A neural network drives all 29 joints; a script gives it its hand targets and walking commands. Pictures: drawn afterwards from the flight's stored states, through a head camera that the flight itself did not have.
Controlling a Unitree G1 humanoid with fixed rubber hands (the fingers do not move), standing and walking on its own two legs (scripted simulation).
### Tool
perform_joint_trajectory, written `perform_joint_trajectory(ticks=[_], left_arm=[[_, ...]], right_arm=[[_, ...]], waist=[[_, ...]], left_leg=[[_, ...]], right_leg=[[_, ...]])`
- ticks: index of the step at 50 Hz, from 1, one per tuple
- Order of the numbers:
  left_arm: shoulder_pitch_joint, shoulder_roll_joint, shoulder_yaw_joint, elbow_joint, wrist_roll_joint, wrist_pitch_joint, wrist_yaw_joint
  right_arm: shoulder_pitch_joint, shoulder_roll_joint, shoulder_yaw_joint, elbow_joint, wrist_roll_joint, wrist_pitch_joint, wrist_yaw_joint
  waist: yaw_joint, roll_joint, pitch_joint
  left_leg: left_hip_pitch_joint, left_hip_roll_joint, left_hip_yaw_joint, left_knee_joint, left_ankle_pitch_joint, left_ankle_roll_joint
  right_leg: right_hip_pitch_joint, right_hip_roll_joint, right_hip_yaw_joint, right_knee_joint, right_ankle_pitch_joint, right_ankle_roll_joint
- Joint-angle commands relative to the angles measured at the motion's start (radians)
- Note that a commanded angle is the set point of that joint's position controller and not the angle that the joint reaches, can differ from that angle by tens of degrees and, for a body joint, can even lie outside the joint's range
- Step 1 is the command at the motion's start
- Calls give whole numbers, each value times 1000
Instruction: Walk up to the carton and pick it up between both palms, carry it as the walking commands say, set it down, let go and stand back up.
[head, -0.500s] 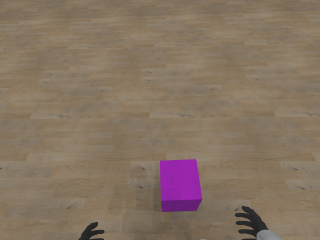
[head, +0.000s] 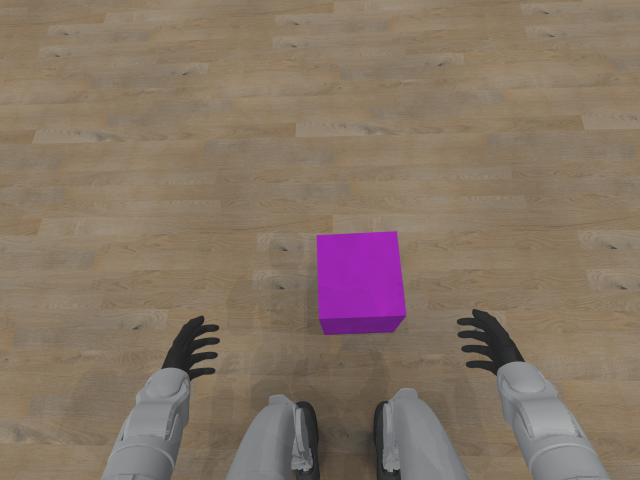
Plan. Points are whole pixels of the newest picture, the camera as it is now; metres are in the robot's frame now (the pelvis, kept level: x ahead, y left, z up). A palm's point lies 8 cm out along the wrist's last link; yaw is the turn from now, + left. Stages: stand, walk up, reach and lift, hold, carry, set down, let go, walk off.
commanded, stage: reach and lift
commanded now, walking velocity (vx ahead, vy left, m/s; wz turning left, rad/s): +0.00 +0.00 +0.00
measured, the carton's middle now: (357, 287) +0.49 -0.05 -0.58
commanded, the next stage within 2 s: none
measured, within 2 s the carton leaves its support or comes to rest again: neither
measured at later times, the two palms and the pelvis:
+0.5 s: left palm (215, 271) +0.41 +0.19 -0.14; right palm (467, 270) +0.39 -0.21 -0.17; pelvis -0.02 +0.00 -0.03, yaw +1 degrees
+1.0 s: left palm (240, 225) +0.50 +0.16 -0.17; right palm (458, 220) +0.49 -0.21 -0.19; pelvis -0.02 +0.00 -0.05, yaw +1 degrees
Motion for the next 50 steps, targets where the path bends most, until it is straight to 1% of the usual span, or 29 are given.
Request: perform_joint_trajectory(ticks=[1,4,6,9,10,11,12,18,19,20,21,22,24,25,26,28,29,30,32,34,36,39,41,42,44,45,46,49,50], left_arm=[[-359,184,85,-156,-51,50,15],[-473,170,95,-123,-54,79,27],[-504,133,85,-98,-58,89,38],[-589,113,108,-53,-48,77,47],[-643,97,88,-51,-66,65,49],[-620,90,113,-6,-42,58,55],[-656,84,104,-5,-52,49,61],[-744,88,113,23,-92,-35,88],[-758,116,143,17,-81,-49,93],[-747,99,125,8,-91,-59,97],[-788,115,129,-32,-94,-68,105],[-819,118,131,-39,-93,-74,107],[-877,113,133,-85,-98,-80,115],[-938,119,128,-81,-110,-83,119],[-961,109,109,-108,-122,-80,119],[-1056,138,123,-110,-124,-86,117],[-1113,137,109,-94,-123,-83,119],[-1101,140,132,-51,-116,-79,124],[-1143,145,143,-3,-116,-76,121],[-1180,171,176,88,-90,-77,120],[-1186,201,208,117,-78,-75,126],[-1201,188,205,169,-58,-86,116],[-1183,206,244,158,-29,-97,118],[-1189,194,242,126,-32,-106,118],[-1188,175,222,100,-31,-114,116],[-1221,185,230,8,-38,-127,110],[-1229,168,205,4,-43,-128,105],[-1256,190,202,-40,-64,-127,96],[-1284,185,196,-27,-60,-123,98]], right_arm=[[-319,-120,-162,-106,44,66,-39],[-462,-119,-174,-68,42,93,-42],[-492,-116,-200,-13,32,97,-39],[-609,-134,-241,25,15,71,-41],[-633,-130,-249,44,16,55,-40],[-645,-120,-246,72,10,44,-42],[-654,-120,-246,95,20,30,-39],[-801,-208,-279,47,49,-86,-45],[-810,-216,-282,36,49,-102,-50],[-781,-212,-276,74,57,-108,-48],[-814,-242,-286,33,62,-121,-51],[-835,-237,-286,55,71,-128,-49],[-892,-257,-289,25,85,-139,-45],[-939,-260,-285,39,93,-143,-45],[-968,-270,-294,12,94,-145,-42],[-1037,-264,-279,41,99,-146,-40],[-1073,-272,-305,83,85,-146,-41],[-1094,-284,-313,100,83,-148,-36],[-1160,-285,-312,124,88,-149,-36],[-1199,-273,-321,208,84,-146,-39],[-1247,-303,-335,183,78,-143,-46],[-1216,-268,-350,301,51,-143,-42],[-1225,-284,-365,243,42,-153,-44],[-1222,-282,-362,218,39,-164,-45],[-1233,-291,-374,186,35,-178,-39],[-1230,-280,-370,139,39,-180,-40],[-1234,-260,-354,154,49,-184,-37],[-1269,-282,-334,100,51,-181,-32],[-1283,-296,-351,126,44,-181,-30]], waist=[[-39,-84,-509],[-40,-68,-522],[-66,-62,-548],[-64,-61,-573],[-91,-56,-590],[-66,-57,-596],[-77,-42,-627],[-103,-46,-948],[-91,-33,-999],[-102,-33,-1055],[-110,-20,-1168],[-100,-2,-1143],[-106,-8,-1244],[-106,2,-1232],[-127,-11,-1281],[-123,-27,-1268],[-136,-4,-1206],[-117,-18,-1210],[-113,-38,-1188],[-86,-27,-1121],[-88,-72,-1212],[-97,-49,-1158],[-81,-58,-1261],[-92,-69,-1303],[-101,-39,-1336],[-103,-47,-1407],[-107,-23,-1389],[-103,-49,-1430],[-108,-17,-1400]], left_leg=[[168,-27,-137,-62,-72,-7],[161,-23,-130,-64,-97,-12],[208,-24,-148,-72,-84,-14],[167,-31,-138,-38,-45,-21],[174,-33,-156,-34,-26,-22],[154,-37,-144,-29,-4,-23],[173,-42,-154,-22,10,-27],[232,-58,-182,72,337,-40],[227,-63,-181,87,375,-40],[254,-65,-183,92,457,-52],[304,-70,-188,102,495,-53],[282,-65,-194,112,509,-56],[341,-66,-208,125,574,-55],[324,-65,-208,125,561,-57],[372,-63,-215,123,561,-54],[318,-65,-209,131,553,-51],[297,-62,-215,128,524,-54],[298,-62,-208,125,511,-56],[243,-60,-196,130,479,-52],[166,-64,-177,133,428,-49],[116,-75,-149,129,404,-49],[42,-75,-146,117,419,-52],[70,-82,-144,136,499,-47],[82,-80,-151,143,543,-44],[138,-79,-171,150,615,-45],[125,-77,-168,163,659,-47],[117,-77,-171,163,657,-47],[123,-79,-172,185,607,-44],[119,-83,-176,203,577,-46]], right_leg=[[196,74,73,-91,-6,36],[155,79,57,-89,-43,31],[117,85,42,-87,-34,34],[70,91,44,-74,-6,31],[38,96,34,-58,21,29],[41,93,36,-64,34,33],[24,98,32,-50,55,32],[6,121,26,10,351,18],[8,119,34,16,382,19],[11,128,26,24,451,20],[17,133,25,28,473,22],[-19,127,32,36,486,16],[-37,135,38,36,517,13],[-59,131,40,36,496,12],[-58,138,25,34,488,15],[-60,131,39,40,506,16],[-107,130,36,43,469,15],[-106,129,31,37,454,15],[-95,131,31,42,452,18],[-111,125,49,36,409,23],[-4,126,51,41,453,24],[-12,124,53,55,494,30],[14,126,57,69,585,29],[26,128,57,75,624,26],[-2,129,46,84,655,22],[55,126,63,92,730,17],[51,123,61,98,735,14],[57,119,56,117,672,15],[7,122,47,142,635,14]])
